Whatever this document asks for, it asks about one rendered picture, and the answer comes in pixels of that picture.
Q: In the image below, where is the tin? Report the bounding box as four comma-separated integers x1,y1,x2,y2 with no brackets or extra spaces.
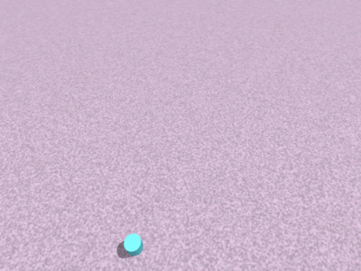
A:
124,234,143,256

